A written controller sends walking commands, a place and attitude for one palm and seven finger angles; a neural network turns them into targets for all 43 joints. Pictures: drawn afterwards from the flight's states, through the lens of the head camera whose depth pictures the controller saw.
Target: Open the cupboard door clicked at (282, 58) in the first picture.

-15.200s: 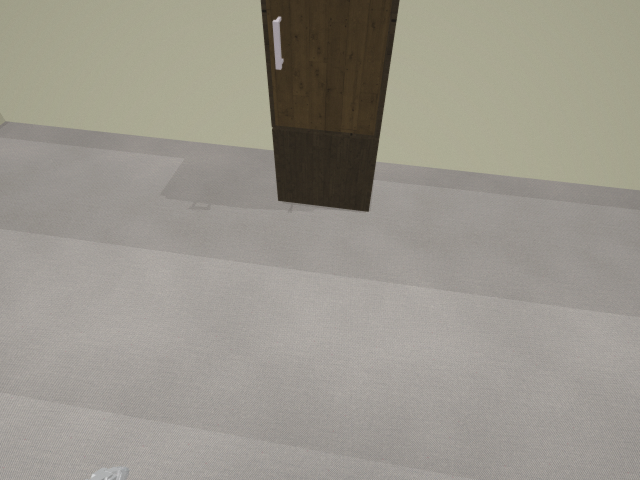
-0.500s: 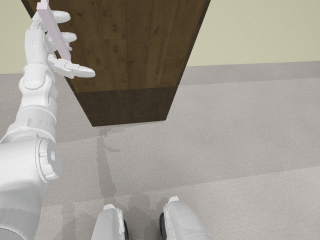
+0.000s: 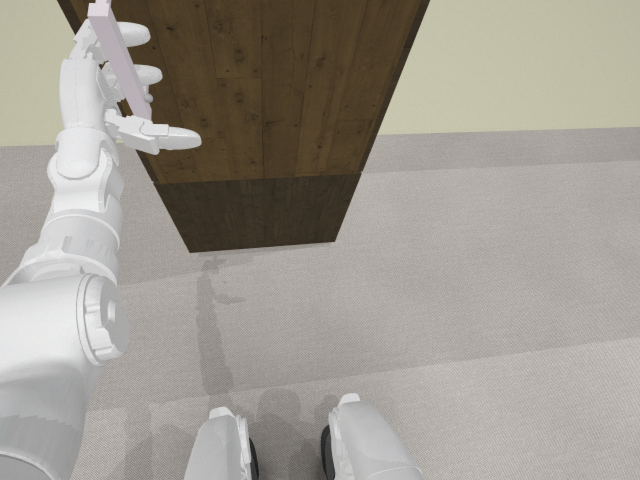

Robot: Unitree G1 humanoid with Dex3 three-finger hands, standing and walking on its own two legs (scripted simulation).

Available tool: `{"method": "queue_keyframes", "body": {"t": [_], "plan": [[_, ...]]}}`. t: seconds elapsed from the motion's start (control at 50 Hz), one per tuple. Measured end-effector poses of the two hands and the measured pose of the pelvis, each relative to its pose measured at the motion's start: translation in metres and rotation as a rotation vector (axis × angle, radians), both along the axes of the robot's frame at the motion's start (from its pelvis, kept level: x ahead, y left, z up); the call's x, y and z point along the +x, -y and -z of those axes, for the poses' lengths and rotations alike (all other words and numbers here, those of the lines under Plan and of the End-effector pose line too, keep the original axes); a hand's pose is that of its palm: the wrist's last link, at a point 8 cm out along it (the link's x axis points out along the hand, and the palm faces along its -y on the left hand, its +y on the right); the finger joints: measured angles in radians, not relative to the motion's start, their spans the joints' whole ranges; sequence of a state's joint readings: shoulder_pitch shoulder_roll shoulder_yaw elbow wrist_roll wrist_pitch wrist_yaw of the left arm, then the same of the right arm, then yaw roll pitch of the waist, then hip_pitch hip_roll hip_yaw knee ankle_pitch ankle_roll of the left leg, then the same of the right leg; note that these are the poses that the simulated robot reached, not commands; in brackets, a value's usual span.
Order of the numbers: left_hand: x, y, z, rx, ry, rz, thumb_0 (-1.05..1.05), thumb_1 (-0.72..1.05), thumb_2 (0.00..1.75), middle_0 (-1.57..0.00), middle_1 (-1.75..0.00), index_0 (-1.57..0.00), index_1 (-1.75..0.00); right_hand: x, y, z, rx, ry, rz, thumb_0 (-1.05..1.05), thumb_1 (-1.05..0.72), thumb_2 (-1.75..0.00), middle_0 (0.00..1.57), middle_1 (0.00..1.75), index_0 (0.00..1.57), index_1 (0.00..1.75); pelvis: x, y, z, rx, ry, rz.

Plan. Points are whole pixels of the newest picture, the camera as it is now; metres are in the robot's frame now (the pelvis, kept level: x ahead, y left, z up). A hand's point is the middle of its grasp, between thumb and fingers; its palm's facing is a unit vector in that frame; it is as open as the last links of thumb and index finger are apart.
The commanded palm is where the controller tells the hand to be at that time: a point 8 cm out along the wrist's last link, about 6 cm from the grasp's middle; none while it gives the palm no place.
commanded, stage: close the thumb around the handle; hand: left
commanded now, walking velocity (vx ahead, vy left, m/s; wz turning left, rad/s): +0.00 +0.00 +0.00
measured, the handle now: (125, 57) +0.61 +0.16 +0.08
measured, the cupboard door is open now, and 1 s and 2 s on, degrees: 0 7 45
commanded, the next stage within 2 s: pull the door open along its arc in 0.54 s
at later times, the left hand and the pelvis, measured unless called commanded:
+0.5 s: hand (149, 95) +0.56 +0.14 +0.07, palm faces +0.01 -1.00 -0.02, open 5.5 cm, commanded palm +0.54 +0.17 +0.07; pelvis +0.00 +0.00 +0.00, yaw +0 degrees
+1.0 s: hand (154, 126) +0.51 +0.13 +0.07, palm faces -0.03 -1.00 -0.02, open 5.5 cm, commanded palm +0.45 +0.18 +0.07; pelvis +0.02 +0.00 +0.02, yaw -1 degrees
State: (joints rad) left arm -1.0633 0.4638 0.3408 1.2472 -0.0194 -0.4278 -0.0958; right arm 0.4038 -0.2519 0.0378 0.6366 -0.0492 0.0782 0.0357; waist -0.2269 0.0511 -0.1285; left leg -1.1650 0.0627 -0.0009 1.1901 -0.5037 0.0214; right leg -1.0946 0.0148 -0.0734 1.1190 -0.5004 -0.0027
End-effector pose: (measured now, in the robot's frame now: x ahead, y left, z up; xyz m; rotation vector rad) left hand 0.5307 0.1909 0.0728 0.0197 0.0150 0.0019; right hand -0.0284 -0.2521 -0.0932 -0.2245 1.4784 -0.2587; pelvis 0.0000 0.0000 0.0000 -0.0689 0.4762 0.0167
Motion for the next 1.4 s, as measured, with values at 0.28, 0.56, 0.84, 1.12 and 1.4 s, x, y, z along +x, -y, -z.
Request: {"method": "queue_keyframes", "body": {"t": [0.28, 0.56, 0.84, 1.12, 1.4], "plan": [[0.004, 0.0, 0.002, 0.002, -0.004, -0.003, -0.01, 0.26, 0.63, -0.35, -1.28, -0.34, -1.28, -0.006, -0.001, 0.001, -0.003, -0.015, 0.002, 0.0, -0.91, -0.9, 0.2, 0.3, 0.21, 0.3, -0.002, 0.0, 0.002, -0.003, -0.01, -0.002], [0.008, 0.0, 0.002, 0.002, -0.015, -0.005, 0.01, 0.78, 0.85, -0.39, -1.34, -0.37, -1.34, -0.005, 0.0, 0.001, 0.001, -0.024, 0.0, 0.0, -0.91, -0.9, 0.2, 0.3, 0.21, 0.3, 0.001, 0.001, 0.002, -0.003, -0.014, -0.003], [0.0, 0.001, 0.003, -0.001, -0.007, 0.012, 0.01, 0.79, 0.83, -0.38, -1.35, -0.37, -1.35, 0.005, -0.002, -0.001, 0.013, 0.005, 0.019, 0.0, -0.91, -0.9, 0.2, 0.3, 0.21, 0.3, 0.005, 0.001, -0.003, 0.004, -0.004, 0.013], [-0.079, 0.017, 0.004, -0.015, 0.009, 0.042, 0.0, 0.75, 0.76, -0.39, -1.35, -0.37, -1.35, 0.075, -0.002, -0.012, 0.073, 0.198, -0.003, 0.0, -0.91, -0.9, 0.2, 0.3, 0.21, 0.3, 0.023, 0.002, -0.025, 0.033, 0.077, 0.03], [-0.176, 0.087, 0.004, -0.071, 0.019, -0.314, 0.01, 0.73, 0.77, -0.35, -1.34, -0.37, -1.31, 0.176, -0.008, -0.014, 0.136, 0.459, -0.2, 0.0, -0.91, -0.9, 0.2, 0.3, 0.2, 0.3, 0.021, 0.016, -0.026, 0.058, 0.146, 0.002]]}}
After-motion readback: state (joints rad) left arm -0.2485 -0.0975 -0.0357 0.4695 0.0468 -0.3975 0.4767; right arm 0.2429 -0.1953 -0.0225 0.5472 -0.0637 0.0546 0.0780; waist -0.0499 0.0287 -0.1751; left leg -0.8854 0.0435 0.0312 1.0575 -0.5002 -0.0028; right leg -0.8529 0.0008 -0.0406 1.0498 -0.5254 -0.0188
